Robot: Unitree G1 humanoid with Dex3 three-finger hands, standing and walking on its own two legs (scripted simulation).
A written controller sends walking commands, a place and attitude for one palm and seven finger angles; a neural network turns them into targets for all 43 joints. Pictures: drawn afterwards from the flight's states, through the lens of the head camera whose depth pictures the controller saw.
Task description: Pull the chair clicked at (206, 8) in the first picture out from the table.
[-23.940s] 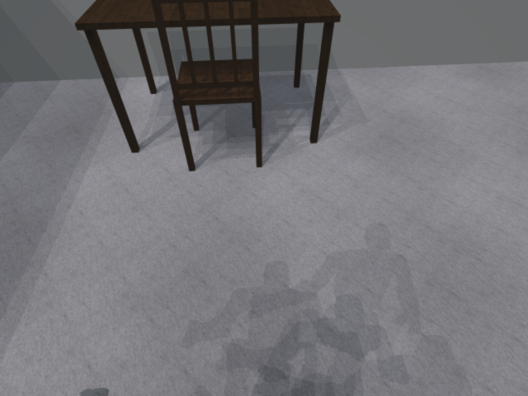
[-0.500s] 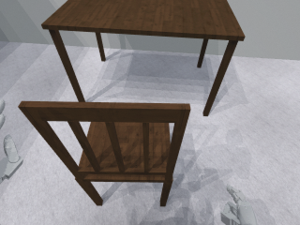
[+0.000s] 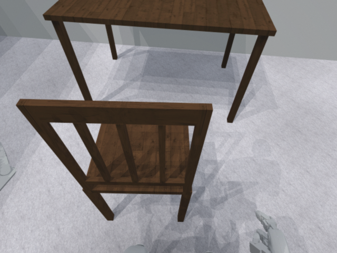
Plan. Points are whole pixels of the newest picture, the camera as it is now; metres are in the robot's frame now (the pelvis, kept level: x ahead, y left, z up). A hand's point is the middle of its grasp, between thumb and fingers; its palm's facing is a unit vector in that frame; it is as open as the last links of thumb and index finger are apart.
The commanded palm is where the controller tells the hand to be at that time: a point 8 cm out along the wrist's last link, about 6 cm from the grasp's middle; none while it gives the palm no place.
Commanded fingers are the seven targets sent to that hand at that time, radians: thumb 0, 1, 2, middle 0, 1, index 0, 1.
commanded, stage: step back with the hand held close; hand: left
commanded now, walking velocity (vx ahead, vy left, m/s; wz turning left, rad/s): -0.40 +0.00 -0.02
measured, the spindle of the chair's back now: (129, 156) +0.37 +0.15 -0.05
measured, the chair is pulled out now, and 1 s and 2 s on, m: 0.58 0.58 0.58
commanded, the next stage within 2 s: stop stepping back and stand still in 0.66 s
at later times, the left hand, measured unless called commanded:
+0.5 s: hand (4, 199) +0.16 +0.25 +0.19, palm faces +0.39 -0.75 -0.53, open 7.4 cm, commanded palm +0.10 +0.29 +0.19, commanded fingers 0.00 0.90 0.90 -0.20 -0.30 -0.20 -0.30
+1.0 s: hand out of the picture +0.03 +0.22 +0.17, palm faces +0.41 -0.78 -0.48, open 7.4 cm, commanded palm -0.02 +0.26 +0.19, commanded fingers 0.00 0.90 0.90 -0.20 -0.30 -0.20 -0.30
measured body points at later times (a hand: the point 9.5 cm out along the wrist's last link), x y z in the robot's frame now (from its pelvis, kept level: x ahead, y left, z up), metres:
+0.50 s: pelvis -0.04 -0.01 +0.01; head +0.00 +0.00 +0.46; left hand +0.13 +0.29 +0.21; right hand +0.15 -0.25 -0.08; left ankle -0.03 +0.11 -0.69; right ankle +0.00 -0.14 -0.72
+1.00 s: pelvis -0.16 -0.04 +0.01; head -0.17 -0.04 +0.46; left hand +0.00 +0.26 +0.20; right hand -0.03 -0.29 -0.08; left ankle -0.15 +0.08 -0.70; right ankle -0.13 -0.18 -0.72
